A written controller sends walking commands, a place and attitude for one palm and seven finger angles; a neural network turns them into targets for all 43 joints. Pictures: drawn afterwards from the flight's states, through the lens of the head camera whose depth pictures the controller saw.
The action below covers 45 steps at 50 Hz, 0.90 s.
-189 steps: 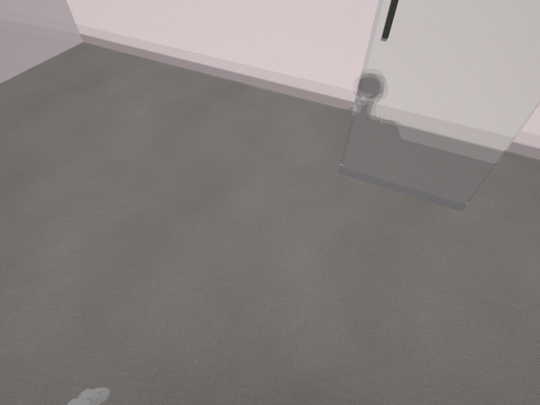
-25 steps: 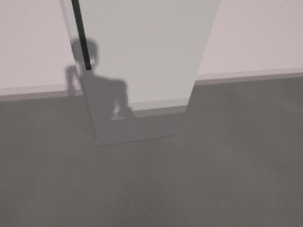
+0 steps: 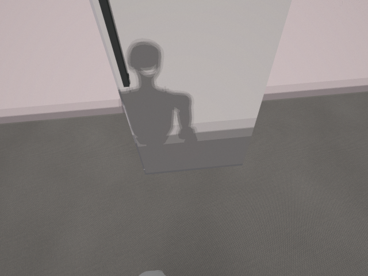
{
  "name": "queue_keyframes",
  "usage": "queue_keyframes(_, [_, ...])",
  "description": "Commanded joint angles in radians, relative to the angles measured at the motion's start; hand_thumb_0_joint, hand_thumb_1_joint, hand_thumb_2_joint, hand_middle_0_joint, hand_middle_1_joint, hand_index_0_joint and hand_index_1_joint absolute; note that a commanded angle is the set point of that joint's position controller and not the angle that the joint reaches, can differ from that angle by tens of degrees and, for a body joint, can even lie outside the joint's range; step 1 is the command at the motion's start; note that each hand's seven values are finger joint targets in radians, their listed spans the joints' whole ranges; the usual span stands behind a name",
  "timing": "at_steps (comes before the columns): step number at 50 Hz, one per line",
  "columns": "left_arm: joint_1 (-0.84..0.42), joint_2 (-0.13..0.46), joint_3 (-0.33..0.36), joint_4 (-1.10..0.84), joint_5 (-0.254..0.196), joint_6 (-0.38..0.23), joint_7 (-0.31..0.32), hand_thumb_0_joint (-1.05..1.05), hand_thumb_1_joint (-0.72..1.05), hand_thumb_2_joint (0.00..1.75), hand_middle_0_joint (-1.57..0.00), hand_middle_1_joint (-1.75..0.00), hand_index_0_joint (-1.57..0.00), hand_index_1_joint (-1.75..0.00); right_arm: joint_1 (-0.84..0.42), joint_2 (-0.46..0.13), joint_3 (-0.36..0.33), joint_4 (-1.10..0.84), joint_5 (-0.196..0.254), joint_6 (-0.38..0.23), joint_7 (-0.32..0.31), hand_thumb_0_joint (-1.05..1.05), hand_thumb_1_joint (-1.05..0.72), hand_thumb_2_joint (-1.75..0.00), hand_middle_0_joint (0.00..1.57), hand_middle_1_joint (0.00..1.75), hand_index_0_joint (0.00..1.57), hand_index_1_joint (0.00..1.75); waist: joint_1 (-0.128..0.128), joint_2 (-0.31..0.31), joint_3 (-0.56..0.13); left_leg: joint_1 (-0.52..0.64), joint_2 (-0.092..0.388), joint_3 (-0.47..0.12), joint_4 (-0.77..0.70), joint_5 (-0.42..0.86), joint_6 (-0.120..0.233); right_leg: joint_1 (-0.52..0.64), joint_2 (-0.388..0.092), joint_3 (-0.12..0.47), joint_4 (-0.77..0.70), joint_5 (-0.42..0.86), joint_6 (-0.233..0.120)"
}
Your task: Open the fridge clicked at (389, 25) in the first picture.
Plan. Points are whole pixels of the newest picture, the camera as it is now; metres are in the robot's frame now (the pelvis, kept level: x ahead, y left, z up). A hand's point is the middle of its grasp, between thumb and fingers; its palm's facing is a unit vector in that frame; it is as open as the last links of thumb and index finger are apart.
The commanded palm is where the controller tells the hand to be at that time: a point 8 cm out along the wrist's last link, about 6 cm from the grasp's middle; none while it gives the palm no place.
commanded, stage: take the last steps up to it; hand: left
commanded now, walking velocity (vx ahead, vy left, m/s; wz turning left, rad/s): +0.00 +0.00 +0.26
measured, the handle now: (117, 44) +0.74 +0.24 +0.14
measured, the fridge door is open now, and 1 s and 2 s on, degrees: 0 0 0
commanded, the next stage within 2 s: come to a stop and stand still in 0.92 s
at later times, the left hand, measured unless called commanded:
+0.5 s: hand out of the picture +0.04 +0.22 -0.17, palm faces +0.12 -0.98 -0.18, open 7.4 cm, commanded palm none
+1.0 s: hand (115, 264) +0.19 +0.21 -0.20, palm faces +0.14 -0.98 -0.11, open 7.4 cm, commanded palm none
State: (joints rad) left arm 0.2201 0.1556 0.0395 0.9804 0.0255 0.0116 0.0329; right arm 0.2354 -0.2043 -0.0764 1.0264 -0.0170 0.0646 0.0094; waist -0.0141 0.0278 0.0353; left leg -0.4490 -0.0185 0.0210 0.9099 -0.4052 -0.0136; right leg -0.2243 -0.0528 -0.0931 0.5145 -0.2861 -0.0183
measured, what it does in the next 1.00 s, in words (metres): walks ahead: left foot, then right foot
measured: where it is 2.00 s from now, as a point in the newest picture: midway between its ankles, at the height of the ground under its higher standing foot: outside the picture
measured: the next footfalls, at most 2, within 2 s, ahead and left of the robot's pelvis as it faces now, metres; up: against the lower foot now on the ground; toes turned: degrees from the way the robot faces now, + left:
left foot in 0.26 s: +0.01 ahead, +0.15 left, +0.00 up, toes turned +10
right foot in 0.60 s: +0.18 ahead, -0.10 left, +0.00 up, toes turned -3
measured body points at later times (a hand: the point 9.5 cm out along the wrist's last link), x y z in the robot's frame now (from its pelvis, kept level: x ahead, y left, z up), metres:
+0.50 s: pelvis +0.05 +0.03 +0.00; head +0.08 +0.04 +0.45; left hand +0.04 +0.27 -0.16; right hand +0.07 -0.20 -0.15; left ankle -0.03 +0.14 -0.74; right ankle +0.09 -0.10 -0.70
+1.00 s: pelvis +0.23 +0.05 -0.01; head +0.24 +0.08 +0.44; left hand +0.18 +0.26 -0.19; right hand +0.32 -0.17 -0.14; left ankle +0.26 +0.14 -0.74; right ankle +0.15 -0.08 -0.69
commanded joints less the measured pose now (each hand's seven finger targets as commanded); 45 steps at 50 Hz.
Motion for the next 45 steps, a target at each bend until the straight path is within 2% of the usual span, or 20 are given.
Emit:
queue_keyframes(1, [0.013, 0.168, 0.036, -0.061, 0.003, -0.026, 0.010, 0.00, 0.90, 0.90, -0.20, -0.30, -0.20, -0.30, -0.020, -0.048, -0.007, -0.074, 0.002, -0.020, -0.002, 0.00, -0.90, -0.90, 0.20, 0.30, 0.20, 0.30, 0.010, -0.173, 0.000, -0.054, 0.055, 0.001, 0.129, -0.016, -0.035, 0.036, -0.255, 0.134, -0.197, 0.379, -0.112])
queue_keyframes(4, [0.072, 0.202, 0.041, -0.035, 0.006, -0.023, 0.007, 0.00, 0.90, 0.90, -0.20, -0.30, -0.20, -0.30, -0.075, -0.040, 0.004, -0.087, 0.005, -0.023, -0.006, 0.00, -0.90, -0.90, 0.20, 0.30, 0.20, 0.30, 0.049, -0.196, -0.016, -0.006, 0.052, 0.030, -0.019, -0.058, -0.043, 0.095, -0.264, 0.122, -0.161, 0.475, -0.128])
queue_keyframes(7, [0.109, 0.209, 0.043, -0.002, 0.008, -0.027, -0.001, 0.00, 0.90, 0.90, -0.20, -0.30, -0.20, -0.30, -0.079, -0.025, 0.018, -0.091, 0.000, -0.039, -0.004, 0.00, -0.90, -0.90, 0.20, 0.30, 0.20, 0.30, 0.064, -0.226, -0.040, 0.060, 0.044, 0.063, -0.188, -0.042, -0.031, 0.127, -0.258, 0.142, -0.181, 0.306, -0.115])
queue_keyframes(10, [0.082, 0.204, 0.038, 0.015, -0.003, -0.029, -0.012, 0.00, 0.90, 0.90, -0.20, -0.30, -0.20, -0.30, 0.014, -0.037, 0.024, -0.049, -0.004, -0.066, -0.006, 0.00, -0.90, -0.90, 0.20, 0.30, 0.20, 0.30, 0.018, -0.210, -0.052, 0.279, 0.033, 0.108, -0.451, 0.095, -0.010, 0.026, -0.199, 0.098, -0.145, 0.046, -0.062])
queue_keyframes(11, [0.070, 0.180, 0.031, 0.012, -0.009, -0.027, -0.017, 0.00, 0.90, 0.90, -0.20, -0.30, -0.20, -0.30, 0.056, -0.069, 0.019, -0.032, -0.004, -0.073, -0.008, 0.00, -0.90, -0.90, 0.20, 0.30, 0.20, 0.30, 0.000, -0.113, -0.053, 0.395, 0.071, 0.062, -0.524, 0.109, 0.003, -0.077, -0.165, 0.067, -0.089, -0.081, -0.027])
queue_keyframes(13, [0.020, 0.082, 0.010, -0.031, -0.006, -0.026, -0.030, 0.00, 0.90, 0.90, -0.20, -0.30, -0.20, -0.30, 0.157, -0.206, -0.007, -0.004, -0.018, -0.077, -0.016, 0.00, -0.90, -0.90, 0.20, 0.30, 0.20, 0.30, -0.054, 0.234, -0.003, 0.479, 0.392, -0.350, -0.685, -0.033, 0.152, -0.358, -0.008, -0.079, 0.230, -0.253, 0.049])
queue_keyframes(14, [-0.070, 0.104, 0.013, -0.053, 0.006, -0.022, -0.029, 0.00, 0.90, 0.90, -0.20, -0.30, -0.20, -0.30, 0.185, -0.200, -0.012, 0.008, -0.021, -0.079, -0.021, 0.00, -0.90, -0.90, 0.20, 0.30, 0.20, 0.30, -0.092, 0.246, 0.066, 0.408, 0.423, -0.414, -0.765, -0.139, 0.201, -0.414, -0.018, -0.023, 0.391, -0.292, 0.039])
queue_keyframes(16, [-0.082, 0.127, 0.026, -0.041, 0.005, -0.026, -0.046, 0.00, 0.90, 0.90, -0.20, -0.30, -0.20, -0.30, 0.131, -0.152, 0.004, -0.002, -0.014, -0.089, -0.030, 0.00, -0.90, -0.90, 0.20, 0.30, 0.20, 0.30, -0.052, 0.172, 0.131, 0.342, 0.390, -0.352, -0.775, -0.111, 0.199, -0.453, -0.063, 0.060, 0.513, -0.176, 0.027])
queue_keyframes(20, [0.001, 0.087, 0.018, 0.005, 0.000, -0.027, -0.060, 0.00, 0.90, 0.90, -0.20, -0.30, -0.20, -0.30, 0.082, -0.127, 0.008, -0.009, -0.011, -0.112, -0.035, 0.00, -0.90, -0.90, 0.20, 0.30, 0.20, 0.30, -0.006, 0.108, 0.049, 0.373, 0.293, -0.132, -0.719, 0.210, 0.171, -0.331, -0.058, 0.025, 0.383, -0.072, 0.045])
queue_keyframes(24, [-0.031, 0.067, 0.017, -0.002, -0.002, -0.032, -0.061, 0.00, 0.90, 0.90, -0.20, -0.30, -0.20, -0.30, 0.113, -0.129, 0.000, 0.020, -0.015, -0.110, -0.034, 0.00, -0.90, -0.90, 0.20, 0.30, 0.20, 0.30, -0.016, 0.109, 0.056, 0.351, 0.293, -0.087, -0.679, 0.277, 0.165, -0.232, -0.035, -0.016, 0.194, -0.052, 0.044])
queue_keyframes(27, [0.058, 0.074, 0.026, 0.033, 0.000, -0.044, -0.062, 0.00, 0.90, 0.90, -0.20, -0.30, -0.20, -0.30, 0.098, -0.130, -0.003, 0.033, -0.014, -0.105, -0.032, 0.00, -0.90, -0.90, 0.20, 0.30, 0.20, 0.30, 0.027, 0.076, 0.024, 0.302, 0.261, -0.048, -0.562, 0.264, 0.128, -0.043, 0.015, -0.063, 0.030, 0.054, 0.028])
queue_keyframes(28, [0.133, 0.101, 0.035, 0.062, 0.002, -0.051, -0.057, 0.00, 0.90, 0.90, -0.20, -0.30, -0.20, -0.30, 0.099, -0.115, 0.001, 0.038, -0.009, -0.105, -0.031, 0.00, -0.90, -0.90, 0.20, 0.30, 0.20, 0.30, 0.063, 0.031, 0.003, 0.232, 0.223, -0.017, -0.452, 0.260, 0.102, 0.099, 0.018, -0.046, -0.030, 0.081, 0.014])
queue_keyframes(29, [0.252, 0.159, 0.047, 0.098, 0.008, -0.063, -0.050, 0.00, 0.90, 0.90, -0.20, -0.30, -0.20, -0.30, 0.102, -0.078, 0.010, 0.032, 0.001, -0.112, -0.025, 0.00, -0.90, -0.90, 0.20, 0.30, 0.20, 0.30, 0.116, -0.102, -0.063, 0.107, 0.157, 0.061, -0.234, 0.224, 0.067, 0.282, -0.098, 0.106, -0.088, 0.013, -0.035])
queue_keyframes(30, [0.355, 0.254, 0.069, 0.126, 0.006, -0.069, -0.037, 0.00, 0.90, 0.90, -0.20, -0.30, -0.20, -0.30, 0.098, -0.011, 0.025, -0.002, 0.009, -0.122, -0.018, 0.00, -0.90, -0.90, 0.20, 0.30, 0.20, 0.30, 0.140, -0.366, -0.103, -0.115, 0.045, 0.130, 0.051, -0.101, 0.034, 0.425, -0.326, 0.455, -0.219, 0.007, -0.137])
queue_keyframes(31, [0.382, 0.255, 0.066, 0.131, -0.009, -0.068, -0.027, 0.00, 0.90, 0.90, -0.20, -0.30, -0.20, -0.30, 0.036, -0.058, 0.019, -0.030, 0.008, -0.111, -0.018, 0.00, -0.90, -0.90, 0.20, 0.30, 0.20, 0.30, 0.158, -0.338, -0.092, -0.160, 0.065, 0.038, 0.218, -0.203, 0.046, 0.359, -0.378, 0.562, -0.300, -0.063, -0.190])
queue_keyframes(34, [0.176, 0.149, 0.039, 0.080, 0.001, -0.066, -0.013, 0.00, 0.90, 0.90, -0.20, -0.30, -0.20, -0.30, -0.032, -0.040, 0.012, -0.028, -0.005, -0.108, -0.006, 0.00, -0.90, -0.90, 0.20, 0.30, 0.20, 0.30, 0.073, -0.121, 0.044, -0.170, 0.154, -0.015, 0.267, -0.007, 0.040, 0.109, -0.302, 0.362, -0.316, -0.093, -0.176])
queue_keyframes(37, [0.114, 0.130, 0.031, 0.071, 0.010, -0.077, -0.008, 0.00, 0.90, 0.90, -0.20, -0.30, -0.20, -0.30, 0.038, 0.016, 0.021, -0.007, -0.005, -0.094, 0.000, 0.00, -0.90, -0.90, 0.20, 0.30, 0.20, 0.30, 0.010, -0.113, 0.022, -0.033, 0.155, 0.040, 0.036, 0.004, 0.008, 0.014, -0.253, 0.162, -0.294, 0.133, -0.148])
queue_keyframes(43, [0.097, 0.143, 0.032, 0.094, -0.005, -0.067, -0.018, 0.00, 0.90, 0.90, -0.20, -0.30, -0.20, -0.30, 0.082, 0.011, 0.024, 0.001, -0.004, -0.110, 0.005, 0.00, -0.90, -0.90, 0.20, 0.30, 0.20, 0.30, -0.023, -0.127, 0.039, 0.238, 0.088, 0.145, -0.328, 0.227, -0.003, -0.087, -0.168, 0.065, -0.209, 0.019, -0.087])
queue_keyframes(44, [0.101, 0.119, 0.029, 0.094, -0.007, -0.062, -0.018, 0.00, 0.90, 0.90, -0.20, -0.30, -0.20, -0.30, 0.132, -0.010, 0.019, 0.021, -0.005, -0.118, 0.001, 0.00, -0.90, -0.90, 0.20, 0.30, 0.20, 0.30, -0.045, -0.058, 0.023, 0.340, 0.095, 0.128, -0.393, 0.233, -0.005, -0.123, -0.135, 0.052, -0.126, -0.008, -0.070])
queue_keyframes(45, [0.117, 0.085, 0.023, 0.088, -0.009, -0.056, -0.023, 0.00, 0.90, 0.90, -0.20, -0.30, -0.20, -0.30, 0.211, -0.074, 0.004, 0.041, -0.011, -0.124, -0.008, 0.00, -0.90, -0.90, 0.20, 0.30, 0.20, 0.30, -0.072, 0.107, -0.016, 0.430, 0.181, -0.005, -0.479, 0.181, 0.023, -0.178, -0.065, 0.008, 0.061, -0.044, -0.036])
